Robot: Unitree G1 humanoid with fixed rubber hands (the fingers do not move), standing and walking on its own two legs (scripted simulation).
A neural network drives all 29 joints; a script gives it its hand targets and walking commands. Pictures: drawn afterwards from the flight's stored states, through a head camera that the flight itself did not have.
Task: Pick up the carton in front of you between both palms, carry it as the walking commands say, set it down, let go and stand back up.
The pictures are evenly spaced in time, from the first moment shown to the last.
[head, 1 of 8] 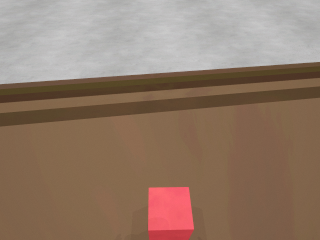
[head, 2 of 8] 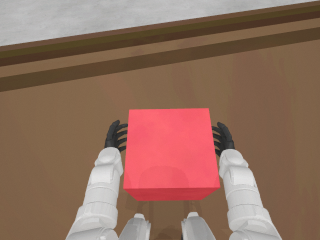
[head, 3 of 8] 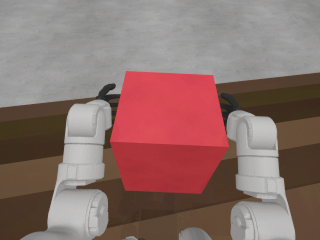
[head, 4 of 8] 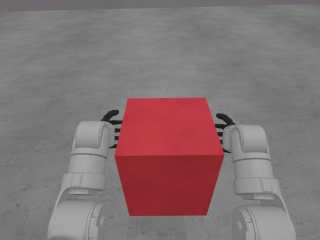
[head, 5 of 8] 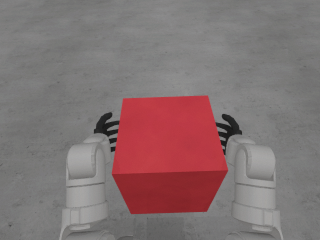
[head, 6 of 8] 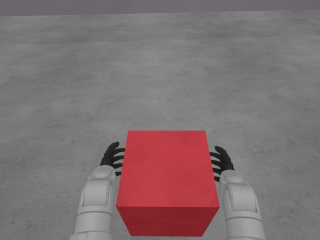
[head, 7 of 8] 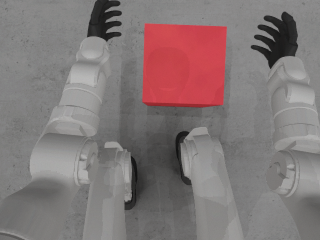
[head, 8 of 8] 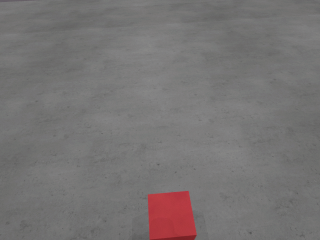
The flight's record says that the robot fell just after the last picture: no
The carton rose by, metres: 0.68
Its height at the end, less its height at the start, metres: -0.75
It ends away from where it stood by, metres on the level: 4.62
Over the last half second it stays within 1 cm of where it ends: yes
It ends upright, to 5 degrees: yes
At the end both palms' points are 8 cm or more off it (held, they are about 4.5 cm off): yes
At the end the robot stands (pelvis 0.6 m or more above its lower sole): yes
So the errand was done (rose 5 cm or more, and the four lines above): yes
